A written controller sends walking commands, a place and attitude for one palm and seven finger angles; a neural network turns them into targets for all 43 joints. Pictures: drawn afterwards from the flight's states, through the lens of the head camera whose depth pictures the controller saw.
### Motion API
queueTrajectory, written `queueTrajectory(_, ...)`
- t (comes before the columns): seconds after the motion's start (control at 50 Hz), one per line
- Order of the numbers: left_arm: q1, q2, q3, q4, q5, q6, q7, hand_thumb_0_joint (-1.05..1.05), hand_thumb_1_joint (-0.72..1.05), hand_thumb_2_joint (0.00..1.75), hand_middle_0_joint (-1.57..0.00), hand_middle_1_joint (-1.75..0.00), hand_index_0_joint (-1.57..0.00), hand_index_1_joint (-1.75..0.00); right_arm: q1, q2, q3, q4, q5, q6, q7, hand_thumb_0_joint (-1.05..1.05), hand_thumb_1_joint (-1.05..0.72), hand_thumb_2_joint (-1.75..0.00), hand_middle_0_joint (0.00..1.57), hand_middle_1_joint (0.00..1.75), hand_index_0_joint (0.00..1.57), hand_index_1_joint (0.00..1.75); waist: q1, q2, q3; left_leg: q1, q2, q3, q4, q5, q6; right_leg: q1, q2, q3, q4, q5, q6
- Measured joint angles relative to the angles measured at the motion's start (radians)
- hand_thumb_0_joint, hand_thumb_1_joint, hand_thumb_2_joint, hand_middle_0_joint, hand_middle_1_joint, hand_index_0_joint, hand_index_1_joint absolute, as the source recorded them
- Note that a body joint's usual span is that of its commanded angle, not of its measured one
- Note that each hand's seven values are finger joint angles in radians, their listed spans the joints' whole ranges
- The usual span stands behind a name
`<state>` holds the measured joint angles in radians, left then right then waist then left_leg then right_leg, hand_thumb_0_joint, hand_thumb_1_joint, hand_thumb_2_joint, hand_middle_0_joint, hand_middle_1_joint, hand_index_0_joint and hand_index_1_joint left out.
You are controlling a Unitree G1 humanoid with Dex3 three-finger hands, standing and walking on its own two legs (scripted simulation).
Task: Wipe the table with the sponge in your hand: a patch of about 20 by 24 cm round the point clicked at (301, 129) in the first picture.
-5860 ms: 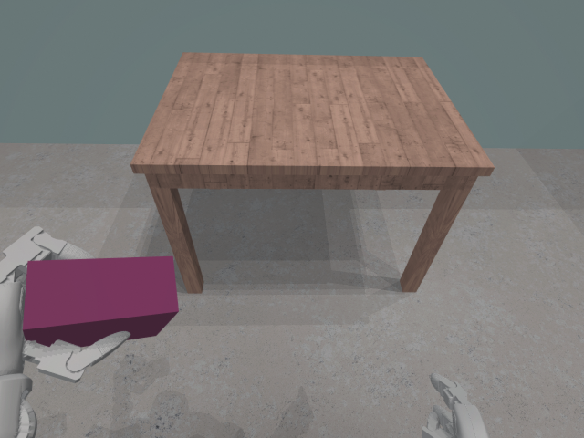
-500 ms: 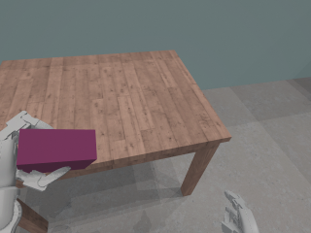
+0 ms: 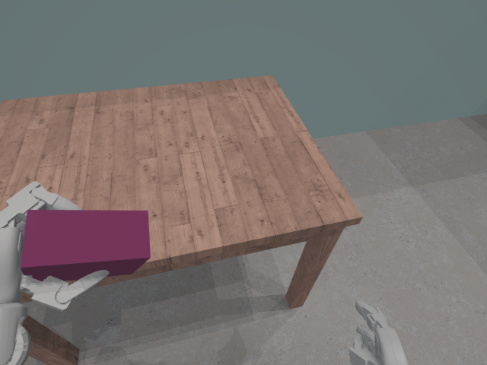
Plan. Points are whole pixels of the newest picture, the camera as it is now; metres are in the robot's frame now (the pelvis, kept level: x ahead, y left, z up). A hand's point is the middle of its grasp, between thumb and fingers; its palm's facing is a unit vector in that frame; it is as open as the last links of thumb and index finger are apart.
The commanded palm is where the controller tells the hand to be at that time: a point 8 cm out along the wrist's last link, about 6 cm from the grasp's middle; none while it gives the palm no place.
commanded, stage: come to a stop and stand still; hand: left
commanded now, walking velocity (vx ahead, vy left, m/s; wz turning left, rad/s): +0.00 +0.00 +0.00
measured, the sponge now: (106, 246) +0.23 +0.21 +0.13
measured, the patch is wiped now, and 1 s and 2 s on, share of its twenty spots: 0.00 0.00 0.00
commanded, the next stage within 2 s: look again from close up in 0.16 s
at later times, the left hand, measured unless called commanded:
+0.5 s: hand (67, 245) +0.21 +0.25 +0.15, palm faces +0.39 -0.84 -0.38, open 10.3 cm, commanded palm +0.16 +0.28 +0.17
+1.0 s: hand (82, 228) +0.24 +0.24 +0.15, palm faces +0.39 -0.84 -0.38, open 10.3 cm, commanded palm +0.19 +0.27 +0.17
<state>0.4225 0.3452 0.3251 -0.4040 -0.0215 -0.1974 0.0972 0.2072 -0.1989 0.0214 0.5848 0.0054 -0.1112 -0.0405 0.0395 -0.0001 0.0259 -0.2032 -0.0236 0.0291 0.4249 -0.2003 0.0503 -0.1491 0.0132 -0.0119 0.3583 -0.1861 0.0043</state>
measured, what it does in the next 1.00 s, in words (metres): stands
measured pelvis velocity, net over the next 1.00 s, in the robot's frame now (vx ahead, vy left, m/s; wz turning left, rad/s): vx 0.02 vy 0.00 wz -0.02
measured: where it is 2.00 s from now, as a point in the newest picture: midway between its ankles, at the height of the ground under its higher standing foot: outside the picture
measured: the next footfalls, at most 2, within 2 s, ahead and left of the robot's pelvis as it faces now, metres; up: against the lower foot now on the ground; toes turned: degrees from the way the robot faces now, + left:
none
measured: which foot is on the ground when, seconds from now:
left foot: down 0.00-1.00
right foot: down 0.00-1.00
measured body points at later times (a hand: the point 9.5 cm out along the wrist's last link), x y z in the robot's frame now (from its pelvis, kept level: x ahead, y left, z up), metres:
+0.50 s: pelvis +0.00 +0.00 +0.00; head +0.01 +0.01 +0.45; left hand +0.19 +0.29 +0.17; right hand +0.18 -0.23 -0.07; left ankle +0.02 +0.08 -0.74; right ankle +0.01 -0.12 -0.74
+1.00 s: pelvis +0.02 +0.00 -0.01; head +0.02 +0.01 +0.44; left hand +0.21 +0.28 +0.17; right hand +0.19 -0.23 -0.09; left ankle +0.02 +0.08 -0.74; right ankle +0.01 -0.12 -0.74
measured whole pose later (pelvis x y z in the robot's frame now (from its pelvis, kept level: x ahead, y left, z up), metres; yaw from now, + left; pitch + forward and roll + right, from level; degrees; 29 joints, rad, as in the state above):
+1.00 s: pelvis +0.02 +0.00 -0.01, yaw -1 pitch -1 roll -1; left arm 0.43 0.35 0.34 -0.42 -0.01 -0.18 0.11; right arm 0.23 -0.19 0.01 0.59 0.01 -0.09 -0.05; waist 0.02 0.00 0.00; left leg -0.23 -0.02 0.04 0.53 -0.29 0.05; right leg -0.19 0.02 0.00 0.49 -0.29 -0.01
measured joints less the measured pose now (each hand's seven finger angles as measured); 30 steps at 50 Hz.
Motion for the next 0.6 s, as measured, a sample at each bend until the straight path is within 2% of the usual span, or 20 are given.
queueTrajectory(0.28,0.006,0.007,-0.001,-0.014,-0.007,0.015,0.007,-0.01,-0.51,1.0,-0.71,-1.35,-0.72,-1.35,-0.006,-0.007,-0.011,-0.007,0.004,0.009,-0.007,0.02,-0.9,-0.9,0.2,0.3,0.2,0.3,-0.014,-0.004,0.008,-0.002,0.005,-0.007,-0.011,0.007,-0.007,0.001,0.005,-0.007,-0.014,0.006,-0.007)
queueTrajectory(0.6,0.011,0.003,-0.003,-0.016,-0.009,0.028,0.012,-0.01,-0.51,1.0,-0.7,-1.35,-0.72,-1.35,-0.001,0.002,-0.006,0.001,0.006,0.016,-0.01,0.02,-0.9,-0.9,0.2,0.3,0.2,0.3,-0.01,-0.005,0.006,-0.002,-0.001,-0.012,-0.006,0.003,-0.003,0.003,-0.001,-0.011,-0.009,0.0,-0.003)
